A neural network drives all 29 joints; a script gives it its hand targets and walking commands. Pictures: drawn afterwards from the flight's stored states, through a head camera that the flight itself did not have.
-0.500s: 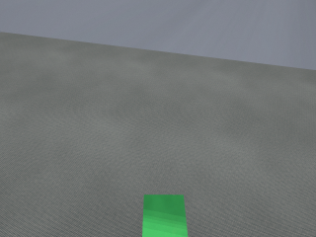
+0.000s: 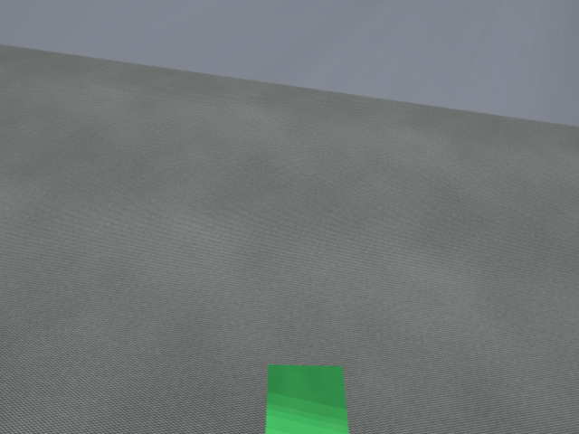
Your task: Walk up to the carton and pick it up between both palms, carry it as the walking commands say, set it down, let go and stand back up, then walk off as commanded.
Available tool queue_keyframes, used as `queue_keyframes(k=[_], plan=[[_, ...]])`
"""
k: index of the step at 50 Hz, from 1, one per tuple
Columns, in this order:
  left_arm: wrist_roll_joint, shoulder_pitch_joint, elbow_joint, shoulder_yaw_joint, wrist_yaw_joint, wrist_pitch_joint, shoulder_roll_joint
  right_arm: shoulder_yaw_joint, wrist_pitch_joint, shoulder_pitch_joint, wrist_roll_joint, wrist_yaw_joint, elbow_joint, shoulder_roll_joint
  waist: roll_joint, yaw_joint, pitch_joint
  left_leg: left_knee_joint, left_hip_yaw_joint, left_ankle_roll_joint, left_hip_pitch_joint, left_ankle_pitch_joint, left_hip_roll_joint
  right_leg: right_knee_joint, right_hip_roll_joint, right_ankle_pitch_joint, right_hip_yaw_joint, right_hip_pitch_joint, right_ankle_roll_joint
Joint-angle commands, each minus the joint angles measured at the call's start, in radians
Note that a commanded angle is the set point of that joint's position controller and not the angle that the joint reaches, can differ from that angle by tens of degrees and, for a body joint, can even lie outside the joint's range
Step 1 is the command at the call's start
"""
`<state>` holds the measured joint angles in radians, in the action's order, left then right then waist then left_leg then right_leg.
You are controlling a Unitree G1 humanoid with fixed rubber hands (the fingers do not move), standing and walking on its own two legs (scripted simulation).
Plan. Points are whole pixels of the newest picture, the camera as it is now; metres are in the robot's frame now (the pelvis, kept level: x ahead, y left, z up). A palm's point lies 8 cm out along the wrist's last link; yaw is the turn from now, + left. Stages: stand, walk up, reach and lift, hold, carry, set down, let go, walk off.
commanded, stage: walk up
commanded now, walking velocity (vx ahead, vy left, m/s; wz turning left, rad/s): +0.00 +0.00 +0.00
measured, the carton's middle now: (302, 416) +0.32 -0.07 -0.65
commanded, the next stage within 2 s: stand in 0.22 s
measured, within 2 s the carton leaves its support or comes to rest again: neither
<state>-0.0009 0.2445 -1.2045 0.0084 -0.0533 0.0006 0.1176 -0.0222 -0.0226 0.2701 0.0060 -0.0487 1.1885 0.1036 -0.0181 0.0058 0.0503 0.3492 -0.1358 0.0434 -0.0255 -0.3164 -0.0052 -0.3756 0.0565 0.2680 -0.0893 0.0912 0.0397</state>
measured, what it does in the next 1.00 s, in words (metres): stands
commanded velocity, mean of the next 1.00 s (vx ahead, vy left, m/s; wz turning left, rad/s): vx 0.00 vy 0.00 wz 0.00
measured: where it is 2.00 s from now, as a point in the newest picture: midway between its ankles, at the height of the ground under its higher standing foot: outside the picture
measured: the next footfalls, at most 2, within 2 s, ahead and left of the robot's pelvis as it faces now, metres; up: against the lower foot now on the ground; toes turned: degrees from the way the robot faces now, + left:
none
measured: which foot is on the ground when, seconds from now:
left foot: down 0.00-1.00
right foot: down 0.00-1.00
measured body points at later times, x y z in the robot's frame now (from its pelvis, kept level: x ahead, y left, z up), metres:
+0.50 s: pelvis +0.01 +0.01 +0.00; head +0.02 +0.02 +0.45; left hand -0.01 +0.21 -0.17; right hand -0.03 -0.19 -0.16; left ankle -0.08 +0.08 -0.74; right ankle -0.04 -0.14 -0.74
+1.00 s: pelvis -0.05 +0.00 -0.03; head +0.09 +0.03 +0.40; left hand +0.12 +0.21 -0.19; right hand +0.12 -0.19 -0.17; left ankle -0.08 +0.08 -0.74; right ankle -0.04 -0.16 -0.74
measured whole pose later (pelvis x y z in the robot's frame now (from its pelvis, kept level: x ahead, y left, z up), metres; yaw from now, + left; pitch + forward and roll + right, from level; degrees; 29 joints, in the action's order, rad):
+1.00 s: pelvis -0.05 +0.00 -0.03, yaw +3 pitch +26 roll -3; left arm 0.00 -0.05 -0.67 -0.02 -0.05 -0.44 0.12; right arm -0.06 0.41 0.06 0.03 0.00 0.56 0.09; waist 0.03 0.00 -0.18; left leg 0.71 0.00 0.04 -0.82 -0.33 0.00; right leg -0.59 -0.03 0.22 0.07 0.80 -0.01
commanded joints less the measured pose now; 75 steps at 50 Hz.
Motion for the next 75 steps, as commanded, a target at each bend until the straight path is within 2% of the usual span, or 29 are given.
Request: queue_keyframes(k=[1, 30, 31, 32, 33, 34, 35, 36, 37, 38, 40, 41, 43, 45, 48, 51, 53, 56, 58, 60, 61, 62, 63, 64, 65, 66, 68, 70, 75], plan=[[0.0, 0.079, 0.008, 0.003, -0.005, 0.009, 0.064, -0.014, -0.003, 0.112, -0.001, -0.006, 0.003, 0.093, 0.03, 0.005, 0.013, -0.03, 0.089, -0.006, -0.004, 0.608, 0.155, 0.004, 0.084, -0.403, 0.04, 0.016, -0.042], [-0.001, 0.115, -0.001, -0.002, -0.008, 0.005, 0.043, -0.009, -0.008, 0.162, -0.001, -0.009, 0.015, 0.078, 0.03, 0.0, 0.039, -0.049, 0.088, -0.01, -0.009, 0.639, 0.153, -0.004, 0.089, -0.324, 0.031, 0.025, -0.022], [0.114, -0.793, 0.737, -0.182, 0.022, -0.001, 0.013, 0.08, 0.002, -0.69, -0.141, -0.015, -0.703, 0.119, 0.107, 0.036, -0.156, 0.161, 0.188, 0.008, -0.433, 0.355, 0.044, -0.15, -0.026, -0.071, 0.177, 0.301, -0.085], [0.119, -0.663, 0.545, -0.108, -0.021, -0.084, 0.098, 0.062, 0.08, -0.593, -0.107, -0.049, -0.627, 0.176, 0.103, 0.035, -0.195, 0.164, 0.138, -0.001, -0.447, 0.11, 0.1, -0.268, 0.007, -0.063, 0.075, 0.335, -0.114], [0.122, -0.624, 0.598, -0.071, -0.041, -0.154, 0.134, 0.088, 0.151, -0.59, -0.104, -0.06, -0.676, 0.185, 0.099, 0.057, -0.214, 0.184, 0.152, 0.017, -0.472, 0.134, 0.132, -0.314, 0.012, -0.062, 0.079, 0.355, -0.135], [0.15, -0.587, 0.595, -0.057, -0.053, -0.209, 0.16, 0.098, 0.222, -0.541, -0.117, -0.065, -0.63, 0.189, 0.079, 0.022, -0.235, 0.224, 0.157, 0.003, -0.55, 0.164, 0.121, -0.282, 0.025, -0.071, 0.098, 0.35, -0.13], [0.188, -0.552, 0.589, -0.069, -0.064, -0.264, 0.19, 0.105, 0.289, -0.504, -0.16, -0.067, -0.627, 0.175, 0.053, 0.008, -0.308, 0.235, 0.157, 0.004, -0.533, 0.281, 0.099, -0.275, 0.013, -0.153, 0.103, 0.351, -0.128], [0.208, -0.481, 0.612, -0.111, -0.061, -0.329, 0.187, 0.135, 0.356, -0.427, -0.21, -0.067, -0.657, 0.143, -0.009, 0.014, -0.36, 0.291, 0.167, 0.031, -0.503, 0.469, 0.077, -0.299, 0.005, -0.295, 0.12, 0.38, -0.116], [0.2, -0.378, 0.542, -0.125, -0.055, -0.407, 0.169, 0.156, 0.428, -0.359, -0.227, -0.056, -0.639, 0.126, -0.023, 0.007, -0.392, 0.319, 0.196, 0.062, -0.445, 0.591, 0.075, -0.327, -0.017, -0.35, 0.126, 0.448, -0.119], [0.197, -0.25, 0.488, -0.126, -0.05, -0.47, 0.157, 0.142, 0.494, -0.264, -0.23, -0.045, -0.611, 0.122, -0.015, 0.0, -0.457, 0.343, 0.237, 0.078, -0.403, 0.763, 0.095, -0.361, -0.049, -0.393, 0.127, 0.487, -0.126], [0.185, -0.053, 0.383, -0.135, -0.041, -0.578, 0.136, 0.088, 0.591, -0.068, -0.196, -0.015, -0.543, 0.165, 0.049, 0.011, -0.56, 0.389, 0.316, 0.071, -0.27, 1.132, 0.138, -0.342, -0.097, -0.389, 0.142, 0.62, -0.157], [0.176, 0.014, 0.354, -0.142, -0.027, -0.612, 0.1, 0.061, 0.619, 0.031, -0.158, 0.007, -0.509, 0.173, 0.052, 0.022, -0.581, 0.374, 0.35, 0.071, -0.167, 1.175, 0.161, -0.28, -0.11, -0.301, 0.156, 0.7, -0.164], [0.113, 0.01, 0.436, -0.099, 0.002, -0.576, 0.079, 0.021, 0.591, 0.123, -0.082, 0.03, -0.552, 0.117, 0.072, 0.01, -0.565, 0.391, 0.338, 0.028, -0.174, 1.248, 0.148, -0.239, -0.129, -0.4, 0.175, 0.67, -0.146], [0.021, -0.059, 0.506, -0.052, 0.013, -0.515, -0.003, -0.028, 0.521, 0.089, 0.011, 0.041, -0.585, 0.072, 0.087, -0.001, -0.509, 0.332, 0.337, -0.035, -0.208, 1.152, 0.147, -0.183, -0.135, -0.348, 0.149, 0.727, -0.126], [-0.061, -0.196, 0.604, -0.005, 0.012, -0.388, -0.018, -0.149, 0.37, -0.096, 0.086, 0.042, -0.695, 0.149, 0.108, 0.027, -0.526, 0.367, 0.326, -0.095, -0.193, 1.151, 0.149, -0.18, -0.133, -0.31, 0.117, 0.851, -0.091], [-0.072, -0.397, 0.752, 0.046, 0.02, -0.257, 0.045, -0.253, 0.233, -0.241, 0.095, 0.031, -0.768, 0.168, 0.198, 0.042, -0.682, 0.46, 0.285, -0.125, -0.214, 1.061, 0.108, -0.283, -0.109, -0.339, 0.117, 0.989, -0.075], [-0.083, -0.494, 0.864, 0.06, 0.035, -0.193, 0.094, -0.277, 0.176, -0.288, 0.08, 0.036, -0.842, 0.139, 0.172, 0.046, -0.825, 0.535, 0.242, -0.112, -0.302, 0.937, 0.061, -0.38, -0.093, -0.433, 0.118, 0.944, -0.046], [-0.071, -0.554, 0.993, 0.087, 0.058, -0.206, 0.155, -0.221, 0.212, -0.345, -0.009, 0.042, -0.927, 0.092, 0.098, 0.041, -1.004, 0.588, 0.171, -0.069, -0.525, 0.624, 0.002, -0.493, -0.064, -0.496, 0.101, 0.774, -0.016], [-0.039, -0.499, 1.003, 0.065, 0.076, -0.317, 0.144, -0.158, 0.313, -0.376, -0.056, 0.045, -1.005, 0.078, 0.054, 0.059, -1.064, 0.58, 0.137, -0.047, -0.537, 0.436, -0.028, -0.504, -0.067, -0.387, 0.063, 0.639, -0.012], [-0.003, -0.474, 1.033, 0.063, 0.088, -0.448, 0.139, -0.111, 0.436, -0.429, -0.099, 0.037, -1.102, 0.062, 0.041, 0.04, -1.095, 0.558, 0.107, -0.035, -0.543, 0.225, -0.047, -0.524, -0.067, -0.239, 0.04, 0.534, -0.022], [0.016, -0.568, 0.998, 0.088, 0.094, -0.5, 0.173, -0.109, 0.5, -0.531, -0.104, 0.031, -1.107, 0.079, -0.014, 0.043, -0.996, 0.557, 0.091, -0.017, -0.647, -0.047, -0.04, -0.514, -0.06, 0.036, 0.044, 0.553, -0.03], [0.008, -0.641, 0.946, 0.107, 0.105, -0.539, 0.218, -0.121, 0.558, -0.588, -0.099, 0.019, -1.076, 0.08, -0.039, 0.05, -0.886, 0.571, 0.085, -0.01, -0.754, -0.189, -0.039, -0.485, -0.052, 0.241, 0.077, 0.534, -0.033], [0.004, -0.712, 0.887, 0.116, 0.12, -0.562, 0.266, -0.122, 0.595, -0.651, -0.107, 0.001, -1.056, 0.066, -0.068, 0.066, -0.808, 0.585, 0.089, -0.002, -0.818, -0.243, -0.045, -0.453, -0.044, 0.338, 0.11, 0.504, -0.026], [-0.002, -0.758, 0.831, 0.133, 0.127, -0.571, 0.305, -0.101, 0.619, -0.681, -0.118, -0.01, -1.022, 0.037, -0.055, 0.049, -0.743, 0.589, 0.084, 0.002, -0.856, -0.273, -0.051, -0.446, -0.043, 0.391, 0.13, 0.481, -0.019], [-0.003, -0.824, 0.79, 0.137, 0.127, -0.57, 0.314, -0.106, 0.628, -0.72, -0.12, -0.018, -0.981, 0.044, -0.037, 0.062, -0.691, 0.59, 0.085, 0.002, -0.86, -0.297, -0.047, -0.437, -0.046, 0.435, 0.139, 0.48, -0.016], [-0.006, -0.902, 0.738, 0.134, 0.124, -0.562, 0.312, -0.117, 0.626, -0.771, -0.121, -0.026, -0.911, 0.058, -0.008, 0.069, -0.61, 0.579, 0.091, 0.002, -0.878, -0.332, -0.04, -0.429, -0.049, 0.469, 0.148, 0.495, -0.022], [-0.025, -1.029, 0.606, 0.13, 0.13, -0.527, 0.326, -0.131, 0.602, -0.851, -0.128, -0.043, -0.778, 0.053, -0.003, 0.072, -0.457, 0.585, 0.093, 0.001, -0.915, -0.349, -0.034, -0.412, -0.05, 0.526, 0.168, 0.539, -0.025], [-0.025, -1.137, 0.519, 0.115, 0.131, -0.477, 0.309, -0.151, 0.555, -0.968, -0.132, -0.055, -0.687, 0.064, 0.014, 0.079, -0.378, 0.591, 0.099, -0.008, -0.928, -0.336, -0.032, -0.429, -0.058, 0.489, 0.15, 0.603, -0.023], [0.04, -1.446, 0.43, 0.102, 0.093, -0.401, 0.286, -0.234, 0.433, -1.315, -0.107, -0.066, -0.618, 0.186, 0.1, 0.112, -0.61, 0.627, 0.127, -0.058, -0.836, -0.288, -0.019, -0.55, -0.084, 0.324, 0.048, 0.799, -0.025]])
